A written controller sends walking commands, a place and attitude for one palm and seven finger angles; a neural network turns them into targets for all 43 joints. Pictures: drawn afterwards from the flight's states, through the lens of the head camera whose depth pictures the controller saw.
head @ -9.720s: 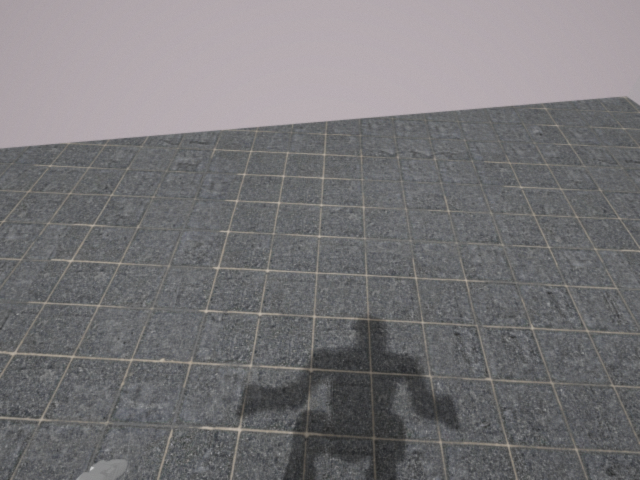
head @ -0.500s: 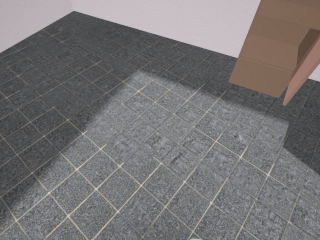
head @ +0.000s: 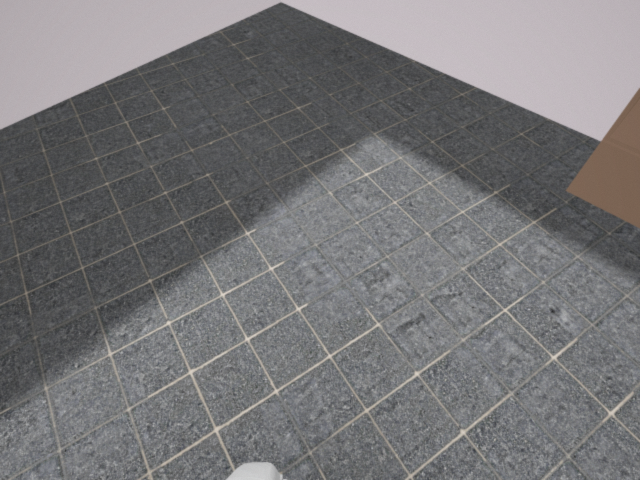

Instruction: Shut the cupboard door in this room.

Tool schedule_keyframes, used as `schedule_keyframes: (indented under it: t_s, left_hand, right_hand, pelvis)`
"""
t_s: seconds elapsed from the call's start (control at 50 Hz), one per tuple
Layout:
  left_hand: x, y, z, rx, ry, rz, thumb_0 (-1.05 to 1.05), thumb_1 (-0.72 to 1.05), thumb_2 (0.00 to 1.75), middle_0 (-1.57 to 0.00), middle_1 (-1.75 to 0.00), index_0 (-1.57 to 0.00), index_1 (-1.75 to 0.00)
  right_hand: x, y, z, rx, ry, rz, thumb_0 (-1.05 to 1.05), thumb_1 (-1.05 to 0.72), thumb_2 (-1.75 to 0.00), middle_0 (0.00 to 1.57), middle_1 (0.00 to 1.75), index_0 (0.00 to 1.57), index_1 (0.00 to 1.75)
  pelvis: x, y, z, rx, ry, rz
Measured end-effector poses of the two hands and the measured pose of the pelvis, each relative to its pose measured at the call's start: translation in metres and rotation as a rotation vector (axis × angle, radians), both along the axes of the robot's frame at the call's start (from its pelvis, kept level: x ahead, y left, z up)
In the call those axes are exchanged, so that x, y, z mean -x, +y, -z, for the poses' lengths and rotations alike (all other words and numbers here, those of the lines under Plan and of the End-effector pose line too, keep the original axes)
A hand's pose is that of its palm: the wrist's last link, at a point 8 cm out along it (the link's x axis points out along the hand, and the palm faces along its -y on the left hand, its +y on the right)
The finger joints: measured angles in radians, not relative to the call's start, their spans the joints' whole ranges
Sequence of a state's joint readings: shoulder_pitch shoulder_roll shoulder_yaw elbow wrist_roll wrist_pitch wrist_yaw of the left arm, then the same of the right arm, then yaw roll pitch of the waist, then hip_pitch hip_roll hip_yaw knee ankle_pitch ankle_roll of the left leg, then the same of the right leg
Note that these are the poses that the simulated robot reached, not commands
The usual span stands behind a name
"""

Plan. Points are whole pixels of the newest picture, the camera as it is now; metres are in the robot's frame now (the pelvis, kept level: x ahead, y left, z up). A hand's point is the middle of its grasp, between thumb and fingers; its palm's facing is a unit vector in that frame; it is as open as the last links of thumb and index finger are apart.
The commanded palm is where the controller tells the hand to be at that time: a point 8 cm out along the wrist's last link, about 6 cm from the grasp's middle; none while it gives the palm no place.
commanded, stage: stand and wait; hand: left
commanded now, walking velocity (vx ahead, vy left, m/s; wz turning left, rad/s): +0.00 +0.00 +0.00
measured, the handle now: out of the picture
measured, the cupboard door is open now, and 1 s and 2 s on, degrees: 84 84 84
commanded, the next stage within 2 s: turn or walk to find it in 0.20 s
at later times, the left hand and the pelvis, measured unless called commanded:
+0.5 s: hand out of the picture +0.04 +0.19 -0.16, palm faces +0.13 -0.96 -0.25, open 7.4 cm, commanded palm none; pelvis -0.01 +0.00 +0.00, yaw +6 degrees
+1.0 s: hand out of the picture -0.03 +0.26 -0.17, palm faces +0.31 -0.92 -0.25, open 7.4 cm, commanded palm none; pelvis -0.03 +0.03 +0.00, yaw +17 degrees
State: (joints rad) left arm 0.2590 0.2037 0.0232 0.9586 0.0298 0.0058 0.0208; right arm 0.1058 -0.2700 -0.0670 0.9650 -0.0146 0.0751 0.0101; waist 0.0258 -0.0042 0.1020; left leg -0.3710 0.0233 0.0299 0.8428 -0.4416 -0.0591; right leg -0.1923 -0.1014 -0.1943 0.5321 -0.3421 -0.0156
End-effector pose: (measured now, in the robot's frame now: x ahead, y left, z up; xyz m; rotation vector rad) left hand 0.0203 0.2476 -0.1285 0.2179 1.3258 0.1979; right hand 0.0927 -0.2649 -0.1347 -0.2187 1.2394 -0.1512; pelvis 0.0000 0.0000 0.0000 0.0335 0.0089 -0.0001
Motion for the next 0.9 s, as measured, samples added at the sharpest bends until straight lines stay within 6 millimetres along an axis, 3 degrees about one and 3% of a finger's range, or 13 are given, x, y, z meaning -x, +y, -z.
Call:
schedule_keyframes:
  t_s: [0.08,0.14,0.26,0.34,0.46,0.62,0.7,0.82,0.9]
  left_hand:
    - [0.032,0.019,0.018,0.020,0.076,-0.063,0.00,0.90,0.90,-0.21,-0.30,-0.20,-0.30]
    - [0.045,0.028,0.023,0.023,0.127,-0.087,0.00,0.90,0.90,-0.20,-0.30,-0.20,-0.30]
    - [0.037,0.027,0.016,0.037,0.108,-0.089,0.00,0.91,0.90,-0.20,-0.30,-0.20,-0.30]
    - [0.018,0.018,0.012,0.034,0.047,-0.076,0.00,0.91,0.90,-0.20,-0.30,-0.20,-0.30]
    - [-0.003,-0.003,0.004,0.008,-0.070,-0.072,0.00,0.91,0.90,-0.20,-0.30,-0.20,-0.30]
    - [0.010,-0.008,-0.002,0.017,-0.096,-0.118,0.00,0.90,0.90,-0.20,-0.30,-0.20,-0.30]
    - [0.026,0.005,0.006,0.027,-0.085,-0.155,0.00,0.90,0.90,-0.21,-0.30,-0.20,-0.30]
    - [0.059,0.039,0.031,0.037,-0.046,-0.233,0.00,0.90,0.90,-0.21,-0.30,-0.20,-0.30]
    - [0.069,0.053,0.023,0.025,-0.022,-0.264,0.00,0.91,0.90,-0.20,-0.30,-0.20,-0.30]
  right_hand:
    - [-0.024,0.027,0.000,0.013,-0.046,-0.065,0.01,-0.91,-0.90,0.20,0.30,0.20,0.30]
    - [-0.032,0.047,-0.005,0.004,-0.072,-0.088,0.00,-0.91,-0.90,0.20,0.30,0.20,0.30]
    - [-0.023,0.071,-0.005,-0.040,-0.072,-0.078,0.00,-0.91,-0.89,0.20,0.30,0.20,0.30]
    - [-0.007,0.068,0.003,-0.073,-0.044,-0.051,0.00,-0.91,-0.89,0.20,0.30,0.20,0.30]
    - [0.018,0.039,0.021,-0.083,0.023,-0.028,0.00,-0.92,-0.89,0.20,0.30,0.20,0.30]
    - [0.033,0.015,0.009,-0.025,0.101,-0.064,0.00,-0.91,-0.89,0.20,0.30,0.20,0.30]
    - [0.028,0.023,0.003,0.002,0.104,-0.109,0.01,-0.91,-0.90,0.20,0.30,0.20,0.30]
    - [0.010,0.053,0.002,0.034,0.033,-0.193,0.01,-0.91,-0.90,0.20,0.30,0.20,0.30]
    - [0.006,0.071,-0.006,0.026,0.010,-0.224,0.00,-0.91,-0.89,0.20,0.30,0.20,0.30]
  pelvis:
    - [-0.003,0.015,0.010,0.026,0.004,-0.021]
    - [-0.003,0.020,0.008,0.016,-0.010,-0.016]
    - [-0.002,0.024,0.000,0.027,-0.028,-0.024]
    - [0.000,0.018,0.001,0.019,-0.029,-0.038]
    - [0.004,0.001,0.006,0.014,-0.029,-0.087]
    - [0.013,0.000,-0.001,0.003,-0.022,-0.158]
    - [0.018,0.008,0.001,0.009,-0.018,-0.195]
    - [0.028,0.029,0.016,0.031,-0.017,-0.242]
    - [0.032,0.034,0.007,0.039,-0.014,-0.262]
